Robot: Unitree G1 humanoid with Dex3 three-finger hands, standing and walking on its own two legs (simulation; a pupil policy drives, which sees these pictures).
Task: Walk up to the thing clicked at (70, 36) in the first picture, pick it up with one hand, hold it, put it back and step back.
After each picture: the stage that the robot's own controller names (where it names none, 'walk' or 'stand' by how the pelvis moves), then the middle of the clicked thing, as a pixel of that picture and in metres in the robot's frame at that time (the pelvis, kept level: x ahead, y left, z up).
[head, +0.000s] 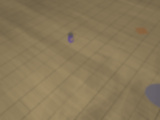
stand; (70, 37) +1.57 +0.18 -0.72
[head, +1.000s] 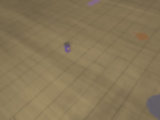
walk; (67, 47) +1.44 +0.29 -0.72
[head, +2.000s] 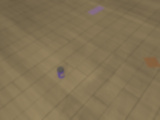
walk; (60, 72) +0.97 +0.26 -0.71
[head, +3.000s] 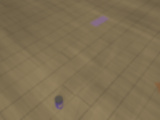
walk; (59, 102) +0.63 +0.19 -0.69
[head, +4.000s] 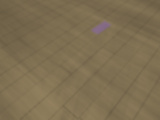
stand; out of the picture +0.41 +0.16 -0.70
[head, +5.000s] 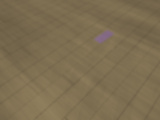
stand; out of the picture +0.36 +0.16 -0.72
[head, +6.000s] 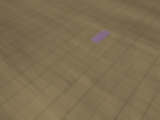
stand; out of the picture +0.37 +0.17 -0.73
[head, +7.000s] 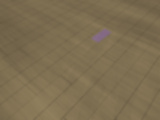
stand; out of the picture +0.36 +0.17 -0.73
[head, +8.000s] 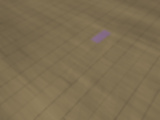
stand; out of the picture +0.36 +0.17 -0.73
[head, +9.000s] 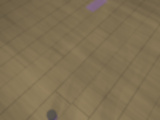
go down; (52, 116) +0.39 +0.17 -0.65
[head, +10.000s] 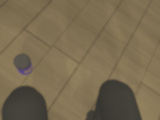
go down; (23, 65) +0.44 +0.21 -0.29
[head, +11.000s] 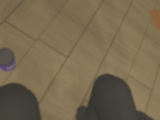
close in; (6, 60) +0.44 +0.22 -0.26
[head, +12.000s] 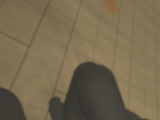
close; out of the picture +0.43 +0.26 -0.22
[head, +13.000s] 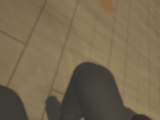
lift; out of the picture +0.41 +0.25 -0.23
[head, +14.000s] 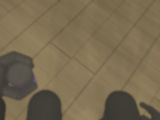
lift; (23, 79) +0.33 +0.21 -0.04
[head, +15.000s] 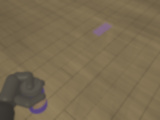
hold; (35, 96) +0.31 +0.17 +0.03
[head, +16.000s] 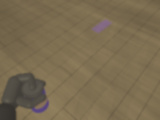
hold; (36, 96) +0.32 +0.17 +0.01
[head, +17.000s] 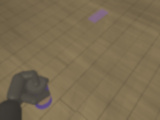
crouch; (39, 93) +0.34 +0.16 -0.02
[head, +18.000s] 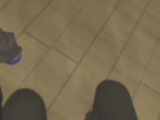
lower; (8, 49) +0.46 +0.21 -0.10
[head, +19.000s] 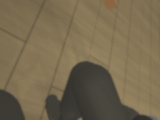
lower; out of the picture +0.43 +0.28 -0.23
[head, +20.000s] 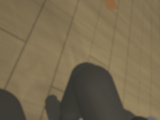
lower; out of the picture +0.42 +0.28 -0.23
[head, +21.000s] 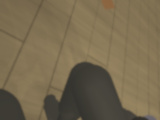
lower; out of the picture +0.43 +0.28 -0.23
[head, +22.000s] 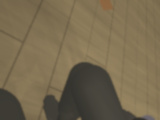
lower; out of the picture +0.43 +0.28 -0.23
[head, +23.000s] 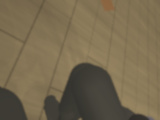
draw back; out of the picture +0.42 +0.27 -0.24
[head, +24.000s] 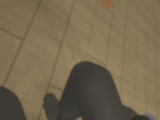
withdraw; out of the picture +0.42 +0.27 -0.23
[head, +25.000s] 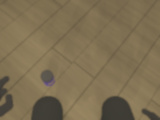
walk; (48, 78) +0.44 +0.18 -0.43
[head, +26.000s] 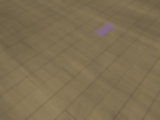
stand; out of the picture +0.38 +0.15 -0.66
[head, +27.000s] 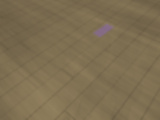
stand; out of the picture +0.39 +0.16 -0.67
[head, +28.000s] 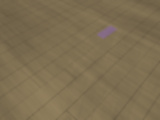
stand; out of the picture +0.38 +0.15 -0.70
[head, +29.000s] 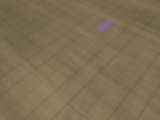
walk; out of the picture +0.41 +0.15 -0.72
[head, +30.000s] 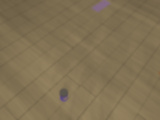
walk; (63, 95) +0.59 +0.11 -0.71
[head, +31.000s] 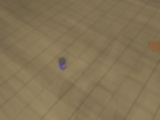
walk; (62, 63) +0.93 +0.24 -0.69
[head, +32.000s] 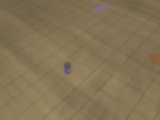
stand; (67, 68) +1.03 +0.17 -0.71
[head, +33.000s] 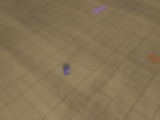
stand; (66, 69) +1.04 +0.18 -0.73
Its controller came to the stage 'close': yes
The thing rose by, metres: 0.71
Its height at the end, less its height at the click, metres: +0.00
